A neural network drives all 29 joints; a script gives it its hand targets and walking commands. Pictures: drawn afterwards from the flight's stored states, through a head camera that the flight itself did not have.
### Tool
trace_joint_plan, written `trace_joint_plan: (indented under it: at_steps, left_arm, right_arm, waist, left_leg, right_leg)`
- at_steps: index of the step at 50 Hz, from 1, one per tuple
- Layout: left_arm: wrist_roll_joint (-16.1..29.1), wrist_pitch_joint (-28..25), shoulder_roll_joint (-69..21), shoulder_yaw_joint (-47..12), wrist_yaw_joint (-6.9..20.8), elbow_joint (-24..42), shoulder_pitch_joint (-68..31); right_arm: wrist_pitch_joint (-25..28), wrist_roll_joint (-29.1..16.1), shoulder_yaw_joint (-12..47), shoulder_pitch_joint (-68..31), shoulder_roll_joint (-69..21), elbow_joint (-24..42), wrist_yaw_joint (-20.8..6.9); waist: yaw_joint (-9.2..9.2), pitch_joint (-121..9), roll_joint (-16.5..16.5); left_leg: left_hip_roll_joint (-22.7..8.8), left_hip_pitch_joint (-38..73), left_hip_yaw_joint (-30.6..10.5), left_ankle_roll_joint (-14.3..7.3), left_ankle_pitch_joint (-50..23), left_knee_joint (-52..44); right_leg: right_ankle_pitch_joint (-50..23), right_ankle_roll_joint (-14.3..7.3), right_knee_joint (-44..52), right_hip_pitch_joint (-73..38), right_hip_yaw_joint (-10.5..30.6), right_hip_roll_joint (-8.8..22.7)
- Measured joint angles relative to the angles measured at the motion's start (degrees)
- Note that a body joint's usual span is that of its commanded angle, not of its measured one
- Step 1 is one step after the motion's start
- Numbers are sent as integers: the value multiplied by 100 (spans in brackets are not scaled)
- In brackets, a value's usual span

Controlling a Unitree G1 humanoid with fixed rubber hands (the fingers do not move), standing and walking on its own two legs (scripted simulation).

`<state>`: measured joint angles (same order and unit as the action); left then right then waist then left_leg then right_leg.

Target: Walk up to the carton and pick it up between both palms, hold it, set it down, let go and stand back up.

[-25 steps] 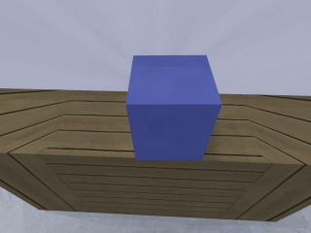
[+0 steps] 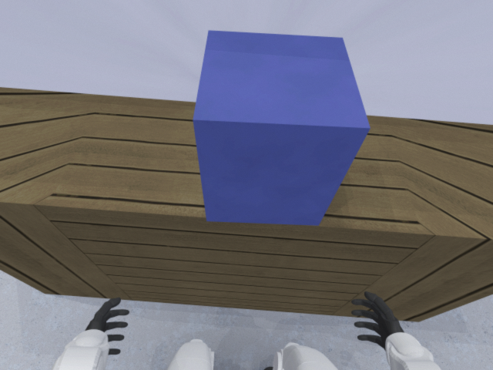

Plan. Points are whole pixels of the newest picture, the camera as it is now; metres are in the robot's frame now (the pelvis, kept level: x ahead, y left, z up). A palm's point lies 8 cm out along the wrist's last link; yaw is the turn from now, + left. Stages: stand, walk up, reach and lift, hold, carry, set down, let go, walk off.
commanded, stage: reach and lift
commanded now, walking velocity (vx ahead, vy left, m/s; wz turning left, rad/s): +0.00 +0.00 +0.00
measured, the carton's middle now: (268, 137) +0.46 +0.00 +0.09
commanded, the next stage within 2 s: none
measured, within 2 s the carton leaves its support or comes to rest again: neither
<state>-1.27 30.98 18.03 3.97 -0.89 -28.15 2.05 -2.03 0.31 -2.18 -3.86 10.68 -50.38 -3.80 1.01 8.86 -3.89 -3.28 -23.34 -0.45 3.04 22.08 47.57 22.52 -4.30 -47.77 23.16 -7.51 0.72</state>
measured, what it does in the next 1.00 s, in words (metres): shifts its weight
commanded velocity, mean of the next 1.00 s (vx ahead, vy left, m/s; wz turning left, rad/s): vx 0.00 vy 0.00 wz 0.00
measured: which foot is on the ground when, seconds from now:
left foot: down 0.00-1.00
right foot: down 0.00-1.00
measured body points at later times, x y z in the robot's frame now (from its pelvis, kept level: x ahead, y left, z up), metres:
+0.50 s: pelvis +0.02 +0.00 +0.04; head +0.05 +0.02 +0.49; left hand +0.20 +0.25 -0.05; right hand +0.19 -0.21 -0.05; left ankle +0.04 +0.15 -0.70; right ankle +0.03 -0.08 -0.70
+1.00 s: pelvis +0.05 +0.03 +0.05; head +0.03 +0.04 +0.50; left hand +0.21 +0.24 -0.01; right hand +0.20 -0.21 +0.00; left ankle +0.04 +0.15 -0.70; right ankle +0.04 -0.08 -0.70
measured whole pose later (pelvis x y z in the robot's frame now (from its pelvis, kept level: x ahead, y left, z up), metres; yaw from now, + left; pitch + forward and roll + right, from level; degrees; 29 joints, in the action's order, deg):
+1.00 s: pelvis +0.05 +0.03 +0.05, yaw -3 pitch -4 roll +0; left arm 3.7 8.5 9.5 -1.0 -5.4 -10.4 21.7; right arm 5.6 -6.7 -2.3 19.0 11.5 -23.9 -5.5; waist 2.9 1.8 -2.1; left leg -2.4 -2.2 3.7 1.1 11.9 18.4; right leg 10.5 -1.4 -17.4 2.8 -3.0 -0.7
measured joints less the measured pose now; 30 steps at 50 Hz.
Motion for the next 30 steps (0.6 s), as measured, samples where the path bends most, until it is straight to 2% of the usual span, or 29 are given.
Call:
trace_joint_plan:
  at_steps: [2, 5, 10, 15, 18, 23, 30]
  left_arm:
    - [-105, 125, -134, 107, 47, 521, 27]
    - [-176, 153, -366, 127, 135, 932, 318]
    - [-223, -48, -643, 61, 162, 751, 864]
    - [-103, -500, -550, 125, 20, 531, 1021]
    - [60, -768, -403, 119, -62, 613, 988]
    - [280, -1094, -310, 47, -60, 823, 921]
    - [321, -1342, -564, -59, 3, 963, 1162]
  right_arm:
    - [51, -234, 191, -112, 31, 142, 13]
    - [82, -432, 390, 102, 85, 344, 77]
    - [30, -298, 333, 896, 244, 822, 153]
    - [69, -59, 121, 1466, 73, 1389, 114]
    - [186, 3, 74, 1571, -154, 1604, 126]
    - [444, -36, 167, 1508, -390, 1700, 220]
    - [621, -174, 284, 1640, -275, 1777, 261]
  waist:
    - [-55, 143, 26]
    - [-123, 174, 23]
    - [-84, -52, 31]
    - [79, -132, -19]
    - [118, -151, -48]
    - [66, -149, -14]
    - [16, -311, 116]
  left_leg:
    - [-55, 296, 4, 14, -47, -179]
    - [-73, 861, 37, 42, -274, -791]
    - [-47, 1280, 129, 4, -614, -1586]
    - [-61, 1181, 206, -66, -709, -1781]
    - [-77, 1131, 216, -25, -766, -1865]
    - [-69, 1325, 231, 36, -880, -2128]
    - [-12, 1789, 307, -48, -992, -2566]
  right_leg:
    - [-112, 119, 237, -309, 12, -67]
    - [-304, 51, 838, -857, 43, -138]
    - [-584, 43, 1495, -1186, 127, -163]
    - [-668, 25, 1612, -1021, 196, -192]
    - [-718, 13, 1685, -963, 203, -211]
    - [-836, 37, 1963, -1163, 218, -218]
    - [-1018, 137, 2482, -1647, 298, -197]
